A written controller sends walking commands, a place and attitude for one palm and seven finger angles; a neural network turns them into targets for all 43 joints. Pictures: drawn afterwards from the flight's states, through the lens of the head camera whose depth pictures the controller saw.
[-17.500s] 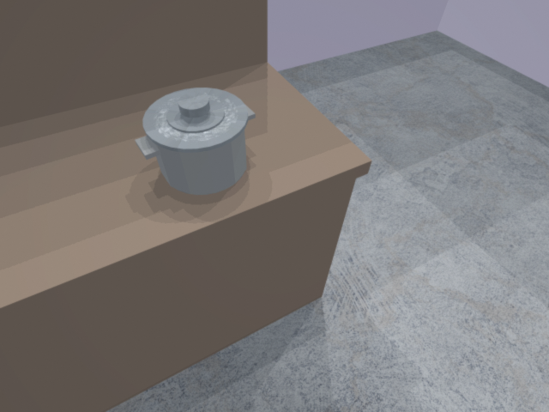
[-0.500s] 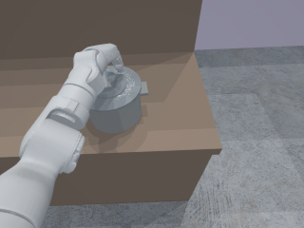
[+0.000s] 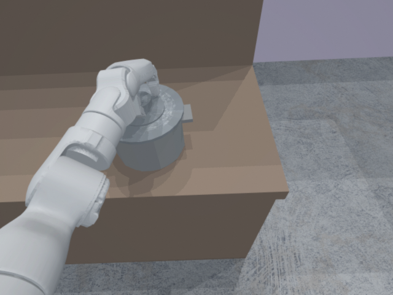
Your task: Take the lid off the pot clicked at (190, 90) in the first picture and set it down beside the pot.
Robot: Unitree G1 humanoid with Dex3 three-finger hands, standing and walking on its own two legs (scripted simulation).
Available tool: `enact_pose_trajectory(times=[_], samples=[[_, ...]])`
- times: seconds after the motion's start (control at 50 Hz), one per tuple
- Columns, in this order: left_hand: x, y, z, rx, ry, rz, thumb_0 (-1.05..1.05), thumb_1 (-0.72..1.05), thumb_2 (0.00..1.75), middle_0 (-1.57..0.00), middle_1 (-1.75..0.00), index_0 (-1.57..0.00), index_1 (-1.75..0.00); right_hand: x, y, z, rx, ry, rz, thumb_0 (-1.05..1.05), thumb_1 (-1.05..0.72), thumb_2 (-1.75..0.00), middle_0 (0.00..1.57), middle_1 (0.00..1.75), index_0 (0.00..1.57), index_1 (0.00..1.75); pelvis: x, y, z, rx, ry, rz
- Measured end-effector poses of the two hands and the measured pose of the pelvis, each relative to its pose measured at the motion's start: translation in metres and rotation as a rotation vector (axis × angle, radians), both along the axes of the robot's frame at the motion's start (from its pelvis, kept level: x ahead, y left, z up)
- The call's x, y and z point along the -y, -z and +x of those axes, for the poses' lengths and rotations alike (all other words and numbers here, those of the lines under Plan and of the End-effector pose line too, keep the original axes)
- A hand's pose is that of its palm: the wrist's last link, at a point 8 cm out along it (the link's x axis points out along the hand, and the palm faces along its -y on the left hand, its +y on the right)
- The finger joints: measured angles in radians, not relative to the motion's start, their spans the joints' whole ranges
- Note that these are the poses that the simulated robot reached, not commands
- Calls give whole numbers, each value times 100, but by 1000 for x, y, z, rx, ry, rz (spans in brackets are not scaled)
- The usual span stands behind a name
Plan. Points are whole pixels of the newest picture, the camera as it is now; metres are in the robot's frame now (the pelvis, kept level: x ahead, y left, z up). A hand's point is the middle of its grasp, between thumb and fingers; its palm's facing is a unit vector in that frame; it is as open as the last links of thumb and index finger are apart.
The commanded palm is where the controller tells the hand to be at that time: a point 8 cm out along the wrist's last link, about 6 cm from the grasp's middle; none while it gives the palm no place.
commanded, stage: close the fingers and squeeze the knob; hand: left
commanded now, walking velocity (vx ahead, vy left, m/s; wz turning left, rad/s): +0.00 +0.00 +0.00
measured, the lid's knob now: (139, 102) +0.49 +0.11 +0.12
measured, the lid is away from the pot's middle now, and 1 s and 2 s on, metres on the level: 0.00 0.00 0.01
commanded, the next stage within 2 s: lift the lid straight up in 1.12 s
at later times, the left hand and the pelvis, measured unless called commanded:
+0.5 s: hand (136, 101) +0.47 +0.11 +0.15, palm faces -0.39 -0.09 -0.91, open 8.1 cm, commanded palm +0.47 +0.11 +0.20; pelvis +0.00 +0.00 +0.00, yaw +0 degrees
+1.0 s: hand (137, 100) +0.47 +0.11 +0.15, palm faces -0.40 -0.08 -0.91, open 8.0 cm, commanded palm +0.47 +0.11 +0.20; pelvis +0.00 +0.00 +0.00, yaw +0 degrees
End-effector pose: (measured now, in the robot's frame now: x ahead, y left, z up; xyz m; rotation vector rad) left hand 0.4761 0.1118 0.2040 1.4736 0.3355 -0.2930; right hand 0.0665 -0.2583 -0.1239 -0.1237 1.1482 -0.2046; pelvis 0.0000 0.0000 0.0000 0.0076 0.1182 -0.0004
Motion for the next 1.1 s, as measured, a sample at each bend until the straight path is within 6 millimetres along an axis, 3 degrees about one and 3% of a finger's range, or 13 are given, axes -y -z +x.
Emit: enact_pose_trajectory(times=[0.44,0.86,1.1], samples=[[-3,1,-4,4,7,-20,-1,11,85,-54,-100,-64,-103,2,-4,13,25,-14,-9,0,-91,-90,20,30,20,30,1,0,1,10,-3,-2],[-1,0,-1,-14,-5,0,0,12,78,-56,-100,-66,-104,2,1,-6,-28,-1,-7,1,-91,-90,20,30,20,30,1,0,0,3,-5,-1],[-1,0,-2,-4,7,-3,-1,12,80,-56,-101,-66,-104,4,-1,-3,-10,3,-11,1,-91,-90,20,30,20,30,1,0,2,5,0,-1]])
